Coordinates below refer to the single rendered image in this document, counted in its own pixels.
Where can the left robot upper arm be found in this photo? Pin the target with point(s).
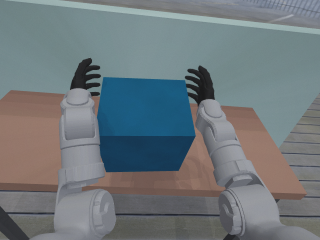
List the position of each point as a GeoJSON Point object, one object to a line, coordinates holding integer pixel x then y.
{"type": "Point", "coordinates": [83, 215]}

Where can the right robot hand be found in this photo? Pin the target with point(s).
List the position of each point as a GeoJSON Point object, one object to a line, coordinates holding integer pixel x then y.
{"type": "Point", "coordinates": [205, 90]}

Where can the right robot upper arm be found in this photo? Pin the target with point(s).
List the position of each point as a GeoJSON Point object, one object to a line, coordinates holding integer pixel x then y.
{"type": "Point", "coordinates": [250, 213]}

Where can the left robot forearm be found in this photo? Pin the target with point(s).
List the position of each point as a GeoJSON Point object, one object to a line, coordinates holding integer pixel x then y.
{"type": "Point", "coordinates": [79, 140]}

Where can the carton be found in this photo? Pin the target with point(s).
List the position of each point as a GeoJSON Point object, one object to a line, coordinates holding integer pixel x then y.
{"type": "Point", "coordinates": [145, 125]}

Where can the table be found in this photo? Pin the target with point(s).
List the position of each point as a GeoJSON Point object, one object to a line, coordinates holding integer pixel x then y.
{"type": "Point", "coordinates": [30, 157]}

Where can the left robot hand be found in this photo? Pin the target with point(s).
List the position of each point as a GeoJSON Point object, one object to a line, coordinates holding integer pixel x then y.
{"type": "Point", "coordinates": [80, 78]}

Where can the right robot forearm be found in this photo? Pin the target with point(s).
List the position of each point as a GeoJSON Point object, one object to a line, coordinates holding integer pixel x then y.
{"type": "Point", "coordinates": [231, 167]}

